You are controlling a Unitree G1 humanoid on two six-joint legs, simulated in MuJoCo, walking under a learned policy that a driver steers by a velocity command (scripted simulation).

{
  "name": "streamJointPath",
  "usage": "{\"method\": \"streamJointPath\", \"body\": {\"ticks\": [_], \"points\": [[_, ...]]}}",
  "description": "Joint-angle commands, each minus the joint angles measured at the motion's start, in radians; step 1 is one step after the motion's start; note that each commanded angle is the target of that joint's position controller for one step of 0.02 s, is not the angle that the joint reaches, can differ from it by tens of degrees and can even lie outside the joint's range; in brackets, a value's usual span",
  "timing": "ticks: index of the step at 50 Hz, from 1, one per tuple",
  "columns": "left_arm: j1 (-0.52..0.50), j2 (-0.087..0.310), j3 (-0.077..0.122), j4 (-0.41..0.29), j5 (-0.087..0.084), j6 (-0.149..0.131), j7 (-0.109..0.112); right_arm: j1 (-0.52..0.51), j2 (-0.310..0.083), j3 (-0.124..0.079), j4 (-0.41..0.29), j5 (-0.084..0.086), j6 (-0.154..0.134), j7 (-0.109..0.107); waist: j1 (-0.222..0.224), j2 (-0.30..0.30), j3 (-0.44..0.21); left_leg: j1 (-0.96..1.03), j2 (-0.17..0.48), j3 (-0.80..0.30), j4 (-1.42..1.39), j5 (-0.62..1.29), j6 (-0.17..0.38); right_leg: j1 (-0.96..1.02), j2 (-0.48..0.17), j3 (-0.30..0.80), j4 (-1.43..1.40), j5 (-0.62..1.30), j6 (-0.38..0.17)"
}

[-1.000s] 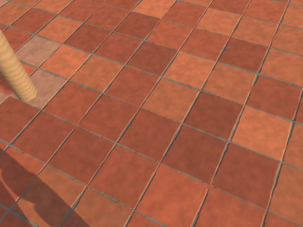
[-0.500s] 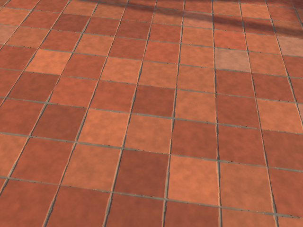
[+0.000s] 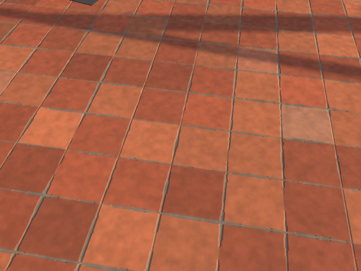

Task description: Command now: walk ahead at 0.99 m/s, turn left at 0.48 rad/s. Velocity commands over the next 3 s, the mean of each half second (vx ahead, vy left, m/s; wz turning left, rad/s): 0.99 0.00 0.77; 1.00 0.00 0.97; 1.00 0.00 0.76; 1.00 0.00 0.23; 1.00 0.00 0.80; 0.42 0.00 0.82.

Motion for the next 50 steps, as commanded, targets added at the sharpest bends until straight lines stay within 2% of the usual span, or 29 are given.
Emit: {"method": "streamJointPath", "body": {"ticks": [1, 5, 8, 10, 11, 12, 13, 14, 15, 16, 17, 19, 21, 23, 26, 29, 30, 31, 32, 33, 34, 35, 36, 37, 38, 39, 41, 47, 50], "points": [[-0.042, 0.039, 0.002, -0.042, -0.008, -0.047, -0.010, -0.061, -0.026, 0.001, -0.075, 0.003, 0.014, 0.018, -0.024, -0.081, 0.165, -0.108, 0.037, 0.011, -0.108, 0.152, -0.003, -0.145, -0.245, 0.098, -0.314, 0.213, -0.030], [0.012, 0.061, -0.005, -0.013, -0.022, -0.065, 0.000, -0.227, -0.014, 0.018, -0.136, 0.014, -0.004, 0.046, 0.003, -0.032, 0.164, 0.020, -0.025, 0.174, -0.415, 0.389, 0.035, -0.095, -0.219, -0.079, -0.345, 0.653, 0.036], [0.049, 0.132, 0.004, -0.008, -0.017, -0.053, 0.033, -0.204, -0.055, 0.012, -0.122, 0.009, -0.006, 0.050, -0.025, -0.096, 0.073, 0.116, -0.140, 0.265, -0.516, 0.379, 0.074, 0.138, -0.253, -0.120, -0.190, 1.239, 0.085], [0.013, 0.192, 0.022, -0.029, 0.002, -0.013, 0.060, -0.001, -0.122, -0.011, -0.069, 0.009, 0.001, 0.037, -0.147, -0.154, -0.061, 0.329, -0.213, 0.268, -0.517, 0.237, 0.101, 0.198, -0.290, -0.110, 0.125, 1.501, 0.099], [-0.044, 0.211, 0.030, -0.051, 0.016, 0.007, 0.065, 0.214, -0.175, -0.037, -0.007, 0.007, 0.005, 0.026, -0.250, -0.161, -0.155, 0.537, -0.223, 0.224, -0.515, 0.169, 0.136, 0.136, -0.306, -0.091, 0.397, 1.499, 0.093], [-0.102, 0.224, 0.038, -0.063, 0.019, 0.019, 0.059, 0.397, -0.220, -0.069, 0.041, 0.009, 0.010, 0.005, -0.338, -0.118, -0.196, 0.733, -0.179, 0.122, -0.596, 0.100, 0.188, -0.012, -0.262, -0.090, 0.786, 1.191, 0.081], [-0.144, 0.091, 0.010, -0.090, 0.032, 0.000, 0.032, 0.326, -0.266, -0.096, 0.042, 0.033, 0.027, -0.016, -0.235, 0.160, -0.122, 0.880, -0.075, -0.048, -0.559, 0.156, 0.209, -0.370, -0.060, -0.041, 1.175, -0.051, 0.084], [-0.036, 0.046, -0.014, -0.205, -0.015, -0.024, 0.024, 0.242, -0.384, -0.117, -0.002, -0.005, 0.035, -0.015, -0.101, 0.260, -0.306, 1.138, 0.146, -0.607, -0.711, 0.050, 0.467, -0.747, -0.016, 0.151, 1.444, -0.247, 0.134], [-0.123, 0.086, -0.026, -0.220, -0.001, -0.049, 0.024, 0.220, -0.321, -0.118, -0.034, 0.000, 0.036, -0.026, -0.146, 0.016, -0.292, 1.093, 0.181, -0.774, -0.916, -0.183, 0.451, -0.824, -0.070, 0.246, 1.361, -0.149, 0.102], [-0.156, 0.102, -0.026, -0.219, 0.000, -0.061, 0.018, 0.186, -0.239, -0.101, -0.016, 0.001, 0.032, -0.035, -0.088, -0.105, -0.105, 0.875, 0.155, -0.702, -0.990, -0.235, 0.376, -0.798, -0.131, 0.253, 1.199, -0.071, 0.086], [-0.186, 0.091, -0.029, -0.227, 0.013, -0.055, 0.016, 0.153, -0.199, -0.090, -0.004, 0.002, 0.022, -0.037, -0.032, -0.145, -0.016, 0.696, 0.108, -0.611, -0.999, -0.150, 0.330, -0.726, -0.167, 0.243, 1.086, -0.065, 0.093], [-0.166, 0.074, -0.039, -0.221, 0.050, -0.004, 0.011, 0.111, -0.171, -0.072, -0.016, 0.010, -0.007, -0.045, 0.040, -0.161, 0.053, 0.449, 0.019, -0.461, -1.011, -0.022, 0.296, -0.597, -0.206, 0.231, 0.972, -0.085, 0.128], [-0.223, 0.058, -0.049, -0.257, 0.053, 0.026, 0.003, 0.099, -0.187, -0.073, -0.028, 0.020, -0.033, -0.036, 0.049, -0.123, 0.091, 0.280, -0.049, -0.364, -1.047, 0.033, 0.284, -0.520, -0.232, 0.188, 0.781, -0.077, 0.157], [-0.356, 0.037, -0.063, -0.317, 0.036, 0.025, -0.011, 0.103, -0.198, -0.081, -0.036, 0.018, -0.044, -0.033, 0.013, -0.075, 0.124, 0.190, -0.100, -0.313, -1.073, 0.115, 0.256, -0.452, -0.224, 0.145, 0.566, 0.105, 0.171], [-0.439, 0.024, -0.070, -0.350, 0.003, 0.020, -0.015, 0.151, -0.215, -0.096, -0.032, 0.030, -0.045, -0.017, -0.060, -0.014, 0.076, 0.263, -0.118, -0.295, -1.046, 0.323, 0.184, -0.336, -0.166, 0.119, 0.320, 0.375, 0.149], [-0.439, 0.068, -0.055, -0.362, -0.001, 0.013, -0.005, 0.169, -0.233, -0.107, -0.034, 0.029, -0.039, -0.023, -0.071, 0.019, 0.027, 0.430, -0.086, -0.330, -0.944, 0.487, 0.134, -0.265, -0.126, 0.142, 0.179, 0.364, 0.124], [-0.380, 0.101, -0.041, -0.345, 0.000, 0.010, 0.003, 0.162, -0.250, -0.111, -0.037, 0.026, -0.038, -0.028, -0.043, 0.018, -0.020, 0.482, -0.086, -0.335, -0.852, 0.626, 0.111, -0.189, -0.097, 0.145, 0.159, 0.303, 0.115], [-0.253, 0.150, -0.018, -0.312, -0.004, 0.005, 0.016, 0.142, -0.282, -0.117, -0.042, 0.017, -0.038, -0.028, 0.026, 0.016, -0.109, 0.504, -0.089, -0.331, -0.684, 0.728, 0.087, -0.051, -0.076, 0.148, 0.173, 0.202, 0.103], [-0.045, 0.191, 0.005, -0.264, -0.005, 0.001, 0.031, 0.079, -0.299, -0.120, -0.056, 0.012, -0.043, -0.024, 0.158, 0.010, -0.203, 0.415, -0.121, -0.311, -0.443, 0.695, 0.065, 0.172, -0.110, 0.156, 0.187, 0.136, 0.092], [0.181, 0.263, 0.035, -0.228, 0.021, -0.002, 0.054, 0.045, -0.190, -0.090, -0.089, 0.009, -0.056, -0.025, 0.240, -0.090, -0.335, 0.257, -0.173, -0.243, -0.103, 0.371, 0.059, 0.409, -0.305, 0.346, 0.193, -0.200, 0.066], [0.127, 0.334, 0.048, -0.232, 0.062, 0.002, 0.048, 0.161, -0.035, -0.047, -0.146, 0.057, -0.053, -0.027, 0.103, -0.406, -0.425, -0.032, -0.265, -0.133, 0.170, -0.327, 0.033, 0.556, -0.594, 0.904, -0.029, -0.463, -0.008], [0.016, 0.274, 0.054, -0.242, 0.037, 0.011, 0.039, 0.133, -0.116, -0.041, -0.145, 0.034, -0.037, -0.035, 0.076, -0.359, -0.348, -0.152, -0.173, -0.089, 0.240, -0.217, 0.051, 0.454, -0.575, 1.038, -0.113, -0.621, -0.042], [-0.071, 0.164, 0.031, -0.255, 0.028, 0.016, 0.035, 0.047, -0.163, -0.051, -0.135, 0.013, -0.022, -0.031, 0.079, -0.210, -0.196, -0.171, -0.110, -0.057, 0.203, -0.113, 0.045, 0.312, -0.515, 0.824, -0.101, -0.550, -0.031], [-0.087, 0.114, 0.021, -0.236, 0.028, 0.019, 0.030, 0.003, -0.162, -0.051, -0.136, 0.002, -0.012, -0.017, 0.072, -0.105, -0.105, -0.150, -0.075, -0.041, 0.158, -0.069, 0.035, 0.197, -0.468, 0.650, -0.092, -0.337, -0.021], [-0.060, 0.095, 0.015, -0.206, 0.029, 0.018, 0.031, -0.044, -0.146, -0.050, -0.146, -0.009, -0.002, -0.001, 0.068, -0.079, -0.056, -0.134, -0.049, -0.037, 0.134, -0.065, 0.030, 0.126, -0.422, 0.513, -0.101, -0.179, 0.000], [-0.030, 0.076, 0.008, -0.170, 0.024, 0.010, 0.030, -0.045, -0.116, -0.043, -0.166, -0.013, 0.013, 0.014, 0.044, -0.122, -0.030, -0.128, -0.029, -0.037, 0.121, -0.063, 0.023, 0.081, -0.410, 0.428, -0.109, -0.088, 0.007], [0.012, 0.041, 0.000, -0.117, -0.001, -0.011, 0.013, -0.102, -0.066, -0.025, -0.211, -0.013, 0.037, 0.028, 0.023, -0.133, 0.011, -0.172, 0.004, -0.022, 0.111, -0.046, 0.022, 0.049, -0.396, 0.295, -0.137, 0.080, 0.030], [-0.015, 0.087, 0.009, -0.079, -0.002, -0.042, 0.007, -0.300, -0.078, 0.002, -0.316, -0.008, 0.045, 0.062, -0.014, -0.078, 0.121, -0.111, -0.015, 0.119, -0.230, 0.199, 0.039, -0.029, -0.314, -0.062, -0.256, 0.441, 0.063], [0.059, 0.141, 0.019, -0.060, 0.000, -0.034, 0.020, -0.347, -0.074, 0.008, -0.313, -0.007, 0.038, 0.070, -0.008, -0.077, 0.113, 0.046, -0.111, 0.252, -0.408, 0.203, 0.093, 0.059, -0.301, -0.153, -0.177, 0.992, 0.094]]}}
